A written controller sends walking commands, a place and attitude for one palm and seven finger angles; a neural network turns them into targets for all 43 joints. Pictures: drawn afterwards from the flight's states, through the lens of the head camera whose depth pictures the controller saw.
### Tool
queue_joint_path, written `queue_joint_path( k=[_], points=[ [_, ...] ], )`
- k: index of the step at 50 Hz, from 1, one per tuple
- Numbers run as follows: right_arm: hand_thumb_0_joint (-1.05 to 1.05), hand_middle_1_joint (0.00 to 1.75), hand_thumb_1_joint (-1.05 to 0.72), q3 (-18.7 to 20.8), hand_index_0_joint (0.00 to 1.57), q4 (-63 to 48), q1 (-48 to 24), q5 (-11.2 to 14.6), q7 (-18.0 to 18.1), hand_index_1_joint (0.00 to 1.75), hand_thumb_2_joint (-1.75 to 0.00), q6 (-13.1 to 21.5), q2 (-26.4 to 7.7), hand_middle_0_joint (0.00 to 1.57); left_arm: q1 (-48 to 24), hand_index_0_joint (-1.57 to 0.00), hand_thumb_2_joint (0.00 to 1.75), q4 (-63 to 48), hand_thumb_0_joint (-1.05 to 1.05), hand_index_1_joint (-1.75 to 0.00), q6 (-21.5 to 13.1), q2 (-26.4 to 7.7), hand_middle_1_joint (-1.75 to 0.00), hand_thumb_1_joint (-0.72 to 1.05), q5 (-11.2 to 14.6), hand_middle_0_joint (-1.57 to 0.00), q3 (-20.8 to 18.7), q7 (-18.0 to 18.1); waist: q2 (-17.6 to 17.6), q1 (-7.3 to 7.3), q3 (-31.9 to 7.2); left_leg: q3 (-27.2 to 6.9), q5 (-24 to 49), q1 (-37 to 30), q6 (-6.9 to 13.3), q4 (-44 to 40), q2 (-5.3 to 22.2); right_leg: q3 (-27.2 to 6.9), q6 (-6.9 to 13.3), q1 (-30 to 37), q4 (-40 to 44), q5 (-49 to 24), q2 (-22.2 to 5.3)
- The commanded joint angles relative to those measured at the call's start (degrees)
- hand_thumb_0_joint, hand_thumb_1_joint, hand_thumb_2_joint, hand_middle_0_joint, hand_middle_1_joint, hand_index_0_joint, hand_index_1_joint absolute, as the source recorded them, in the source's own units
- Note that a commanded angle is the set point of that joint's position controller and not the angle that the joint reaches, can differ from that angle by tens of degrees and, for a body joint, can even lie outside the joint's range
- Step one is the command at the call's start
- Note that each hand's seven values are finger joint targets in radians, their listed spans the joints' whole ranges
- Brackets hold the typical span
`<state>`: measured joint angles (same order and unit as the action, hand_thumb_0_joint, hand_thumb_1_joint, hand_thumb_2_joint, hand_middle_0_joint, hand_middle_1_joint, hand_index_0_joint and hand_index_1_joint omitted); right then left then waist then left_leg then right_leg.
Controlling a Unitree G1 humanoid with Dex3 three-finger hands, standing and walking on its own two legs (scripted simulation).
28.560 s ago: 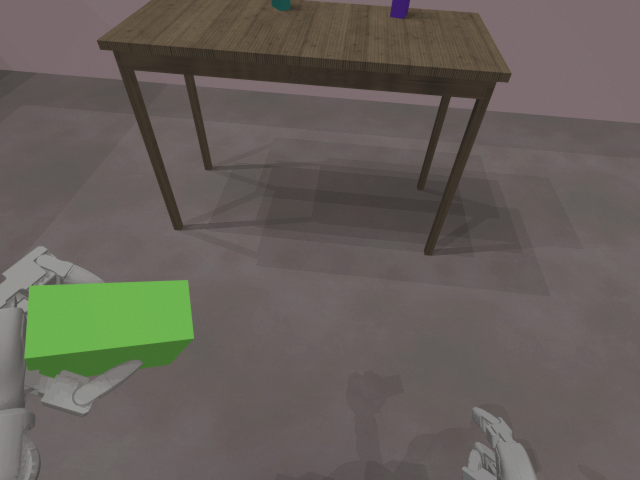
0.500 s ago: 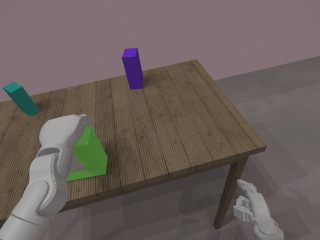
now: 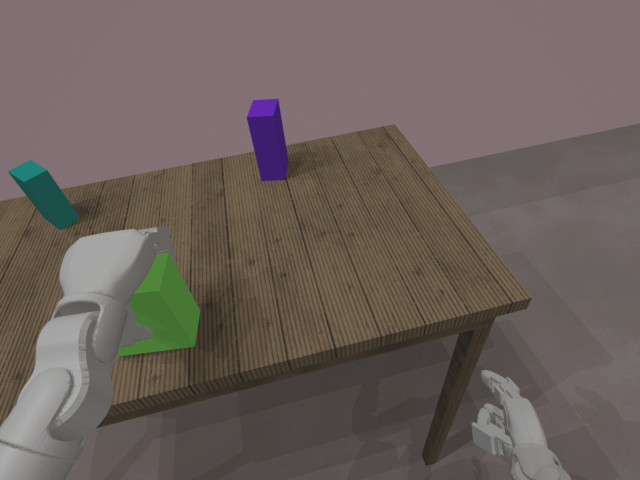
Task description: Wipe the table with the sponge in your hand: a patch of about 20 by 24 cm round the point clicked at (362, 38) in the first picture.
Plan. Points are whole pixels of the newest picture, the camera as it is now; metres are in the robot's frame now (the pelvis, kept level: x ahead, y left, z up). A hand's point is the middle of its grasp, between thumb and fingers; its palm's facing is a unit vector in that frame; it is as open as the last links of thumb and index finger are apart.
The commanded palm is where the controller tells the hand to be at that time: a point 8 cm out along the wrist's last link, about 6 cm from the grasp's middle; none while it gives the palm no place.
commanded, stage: lower the sponge onto the table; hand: left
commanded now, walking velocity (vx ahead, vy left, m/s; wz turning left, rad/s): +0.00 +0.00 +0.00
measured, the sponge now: (146, 316) +0.26 +0.28 +0.08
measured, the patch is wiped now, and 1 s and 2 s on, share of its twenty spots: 0.10 0.20 0.35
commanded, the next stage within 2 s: wipe forward along the first lane in 0.64 s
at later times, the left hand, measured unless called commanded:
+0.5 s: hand (136, 286) +0.27 +0.28 +0.13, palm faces +0.09 -0.07 -0.99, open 10.0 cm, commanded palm +0.23 +0.28 +0.19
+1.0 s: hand (137, 283) +0.28 +0.29 +0.12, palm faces +0.04 -0.03 -1.00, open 10.1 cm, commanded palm +0.25 +0.29 +0.17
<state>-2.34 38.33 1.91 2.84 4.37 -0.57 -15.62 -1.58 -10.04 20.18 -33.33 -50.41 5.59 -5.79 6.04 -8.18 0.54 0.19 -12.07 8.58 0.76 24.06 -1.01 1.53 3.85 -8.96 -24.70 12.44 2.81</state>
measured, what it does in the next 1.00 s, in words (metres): stands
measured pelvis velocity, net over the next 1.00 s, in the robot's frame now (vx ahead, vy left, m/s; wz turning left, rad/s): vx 0.00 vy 0.00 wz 0.01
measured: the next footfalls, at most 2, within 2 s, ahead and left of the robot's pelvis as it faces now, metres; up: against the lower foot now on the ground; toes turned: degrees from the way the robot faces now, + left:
none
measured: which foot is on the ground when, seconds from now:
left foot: down 0.00-1.00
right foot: down 0.00-1.00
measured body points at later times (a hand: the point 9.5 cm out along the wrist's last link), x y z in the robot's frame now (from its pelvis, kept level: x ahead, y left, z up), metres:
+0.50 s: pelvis +0.00 +0.01 +0.00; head -0.01 -0.04 +0.45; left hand +0.26 +0.28 +0.18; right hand +0.25 -0.18 -0.08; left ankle +0.01 +0.11 -0.74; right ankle +0.01 -0.08 -0.74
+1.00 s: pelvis +0.00 +0.00 +0.00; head -0.01 -0.04 +0.45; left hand +0.27 +0.29 +0.18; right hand +0.25 -0.20 -0.09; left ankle +0.01 +0.11 -0.74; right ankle +0.01 -0.08 -0.74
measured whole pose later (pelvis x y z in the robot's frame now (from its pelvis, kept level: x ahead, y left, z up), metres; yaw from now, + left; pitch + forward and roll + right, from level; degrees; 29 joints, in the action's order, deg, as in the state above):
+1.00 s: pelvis +0.00 +0.00 +0.00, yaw +0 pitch -2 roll +0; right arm -2.7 38.7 1.5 3.8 3.5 -3.5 -15.9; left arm -4.7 -3.6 24.9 -29.8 -53.0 5.8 -4.5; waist 6.3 -6.6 -0.9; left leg -0.2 -12.1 10.3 1.1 24.2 -1.5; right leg 1.8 3.4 -10.6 -24.9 12.7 2.4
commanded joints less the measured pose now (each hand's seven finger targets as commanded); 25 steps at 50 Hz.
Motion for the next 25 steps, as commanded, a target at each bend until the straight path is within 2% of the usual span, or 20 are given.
queue_joint_path(
  k=[1,2,3,4,5,6,7,8,11,12,13,14,16,17,18,20,21,22,23,25],
  points=[
    [0.0,0.3,-0.9,1.8,0.2,-7.7,-12.0,0.3,-0.2,0.3,-0.9,2.9,-5.0,0.2,-23.1,-1.2,1.3,-2.0,0.0,-1.6,1.1,-13.4,-1.6,0.1,-0.2,-1.2,-13.3,6.1,-0.6,1.11,-9.8,-2.7,7.5,-2.1,0.6,-3.1,-0.7,-7.5,1.0,1.5,6.8,-3.3,-2.5],
    [0.0,0.3,-0.9,1.3,0.2,-8.8,-14.5,0.8,-0.3,0.3,-0.9,3.2,-4.9,0.2,-22.1,-1.2,1.3,-1.4,0.0,-1.6,2.6,-13.3,-1.6,0.1,-0.3,-1.2,-13.2,5.9,1.2,0.44,-8.7,-2.7,6.8,-1.8,0.6,-3.1,-0.9,-9.9,1.8,1.0,6.9,-2.1,-2.4],
    [0.0,0.3,-0.9,1.6,0.2,-8.4,-13.6,0.5,-0.5,0.3,-0.9,2.9,-5.2,0.2,-21.9,-1.2,1.3,-1.0,0.0,-1.6,3.5,-11.5,-1.6,0.1,-0.2,-1.2,-11.5,5.5,-0.9,0.8,-10.7,-2.3,7.7,-1.0,0.5,-3.0,-0.7,-7.3,1.2,2.8,5.9,-3.7,-3.0],
    [0.0,0.3,-0.9,1.6,0.2,-8.9,-14.1,0.6,-0.8,0.3,-0.9,2.6,-5.2,0.2,-20.0,-1.2,1.3,-2.0,0.0,-1.6,4.2,-10.2,-1.6,0.1,-0.4,-1.2,-9.9,4.7,-0.3,0.68,-11.5,-2.3,8.7,-1.1,0.6,-3.1,-0.9,-7.0,0.9,3.3,5.5,-5.2,-3.0],
    [0.0,0.3,-0.9,1.7,0.2,-9.2,-14.3,0.6,-1.1,0.3,-0.9,2.3,-5.4,0.2,-18.8,-1.2,1.3,-2.7,0.0,-1.6,5.0,-8.6,-1.6,0.1,-0.4,-1.2,-8.0,3.7,-1.5,0.98,-12.2,-2.4,9.2,-1.0,0.7,-3.2,-0.9,-6.2,0.6,4.1,5.1,-6.6,-3.0],
    [0.0,0.3,-0.9,1.8,0.2,-9.6,-14.6,0.6,-1.2,0.3,-0.9,2.2,-5.5,0.2,-17.3,-1.2,1.3,-3.8,0.0,-1.6,5.5,-8.4,-1.6,0.1,-0.6,-1.2,-7.3,2.7,-1.4,0.94,-12.9,-2.3,9.9,-1.2,1.0,-2.8,-1.0,-6.2,0.4,4.4,4.6,-7.7,-3.2],
    [0.0,0.3,-0.9,1.1,0.2,-10.8,-16.5,1.0,-1.2,0.3,-0.9,2.5,-5.0,0.2,-16.7,-1.2,1.3,-4.9,0.0,-1.6,5.9,-8.2,-1.6,0.1,-0.9,-1.2,-6.9,1.7,-1.8,1.01,-13.2,-2.8,9.5,-1.5,1.2,-2.8,-1.0,-7.7,0.9,3.9,4.4,-6.8,-2.6],
    [0.0,0.3,-0.9,1.2,0.2,-10.7,-14.7,0.6,-1.3,0.3,-0.9,2.3,-5.2,0.2,-16.1,-1.2,1.3,-5.2,0.0,-1.6,5.8,-6.8,-1.6,0.1,-1.0,-1.2,-5.1,0.7,-3.5,1.41,-13.6,-2.4,9.4,-1.1,1.5,-2.7,-0.9,-5.3,0.3,4.1,4.1,-6.9,-3.0],
    [0.0,0.3,-0.9,1.2,0.2,-11.1,-13.6,0.3,-1.3,0.3,-0.9,2.3,-5.0,0.2,-16.7,-1.2,1.3,-9.0,0.0,-1.6,3.4,-8.7,-1.6,0.1,-1.9,-1.2,-6.0,-0.3,-5.4,1.74,-13.6,-2.7,9.1,-2.0,2.0,-2.7,-0.6,-4.9,-0.3,3.2,4.2,-6.3,-2.9],
    [0.0,0.3,-0.9,0.9,0.2,-11.6,-14.7,0.5,-1.0,0.3,-0.9,2.8,-4.7,0.2,-18.1,-1.2,1.3,-10.9,0.0,-1.6,2.3,-12.0,-1.6,0.1,-2.5,-1.2,-9.2,0.2,-5.2,1.38,-14.5,-3.4,8.4,-2.9,2.0,-2.8,-0.6,-7.0,0.5,3.2,4.4,-4.4,-2.0],
    [0.0,0.3,-0.9,1.0,0.2,-11.5,-12.9,-0.4,-0.9,0.3,-0.9,3.0,-4.5,0.2,-19.1,-1.2,1.3,-12.2,0.0,-1.6,0.9,-11.3,-1.6,0.1,-3.1,-1.2,-8.7,1.0,-4.5,1.03,-16.0,-2.8,9.8,-3.1,2.1,-2.6,-0.7,-5.0,0.4,4.3,3.8,-5.9,-2.4],
    [0.0,0.3,-0.9,1.2,0.2,-11.0,-12.1,-0.4,-1.0,0.3,-0.9,3.2,-4.2,0.2,-18.5,-1.2,1.3,-12.5,0.0,-1.6,-0.3,-11.8,-1.6,0.1,-3.6,-1.2,-9.7,2.2,-4.2,0.91,-15.6,-3.0,11.0,-3.9,1.9,-2.7,-0.7,-5.1,0.4,3.6,4.0,-6.3,-2.0],
    [0.0,0.3,-0.9,1.6,0.2,-9.9,-11.5,-0.4,-1.0,0.3,-0.9,2.9,-4.3,0.2,-18.3,-1.2,1.3,-9.1,0.0,-1.6,-0.8,-11.0,-1.6,0.1,-2.9,-1.2,-10.6,4.2,-3.9,0.87,-13.5,-3.2,10.7,-3.4,1.4,-3.2,-0.6,-5.1,0.6,2.9,4.5,-6.6,-1.8],
    [0.0,0.3,-0.9,1.2,0.2,-10.7,-13.3,0.1,-1.0,0.3,-0.9,3.3,-4.2,0.2,-18.7,-1.2,1.3,-9.2,0.0,-1.6,-0.2,-11.4,-1.6,0.1,-2.6,-1.2,-11.8,4.9,-3.2,0.24,-12.3,-3.9,9.5,-3.5,1.4,-3.5,-0.5,-7.3,1.4,2.0,5.0,-5.0,-1.3],
    [0.0,0.3,-0.9,1.6,0.2,-9.8,-12.1,-0.1,-1.0,0.3,-0.9,3.0,-4.3,0.2,-18.3,-1.2,1.3,-6.6,0.0,-1.6,0.3,-8.2,-1.6,0.1,-2.0,-1.2,-9.7,5.5,-3.9,0.74,-11.6,-3.0,9.6,-2.6,1.1,-3.5,-0.3,-4.9,1.0,2.3,4.9,-5.3,-1.9],
    [0.0,0.3,-0.9,1.8,0.2,-9.2,-12.1,0.0,-1.5,0.3,-0.9,2.3,-4.9,0.2,-16.7,-1.2,1.3,-5.1,0.0,-1.6,1.5,-8.1,-1.6,0.1,-1.5,-1.2,-9.7,6.2,-3.9,0.5,-11.0,-2.9,9.8,-2.1,0.8,-3.8,-0.3,-4.6,0.8,2.5,5.2,-6.1,-1.9],
    [0.0,0.3,-0.9,1.9,0.2,-9.1,-12.8,0.2,-1.7,0.3,-0.9,2.0,-5.0,0.2,-16.4,-1.2,1.3,-5.3,0.0,-1.6,2.3,-8.2,-1.6,0.1,-2.0,-1.2,-9.7,6.5,-2.6,0.26,-11.6,-2.6,10.5,-2.0,0.7,-3.6,-0.6,-5.3,0.8,3.0,4.9,-6.9,-2.0],
    [0.0,0.3,-0.9,1.5,0.2,-10.1,-14.8,0.4,-1.8,0.3,-0.9,2.2,-4.9,0.2,-15.5,-1.2,1.3,-6.8,0.0,-1.6,3.5,-9.6,-1.6,0.1,-2.6,-1.2,-11.0,6.7,-1.3,-0.56,-12.3,-3.1,10.3,-2.3,0.8,-3.8,-0.7,-7.4,1.7,3.5,4.5,-6.3,-1.6],
    [0.0,0.3,-0.9,1.7,0.2,-9.9,-13.8,0.1,-1.9,0.3,-0.9,1.8,-4.9,0.2,-15.8,-1.2,1.3,-7.0,0.0,-1.6,4.3,-7.2,-1.6,0.1,-3.0,-1.2,-8.4,6.5,-1.8,0.08,-13.4,-2.4,11.6,-1.9,0.9,-3.6,-0.7,-4.9,1.2,4.4,3.9,-7.7,-2.0],
    [0.0,0.3,-0.9,1.7,0.2,-10.1,-13.6,0.0,-2.1,0.3,-0.9,1.4,-5.2,0.2,-15.9,-1.2,1.3,-7.4,0.0,-1.6,5.1,-6.8,-1.6,0.1,-3.1,-1.2,-6.9,5.7,-2.4,0.71,-13.3,-2.6,11.6,-1.9,1.0,-3.6,-0.7,-4.6,0.8,4.3,4.1,-8.1,-2.0]
  ],
)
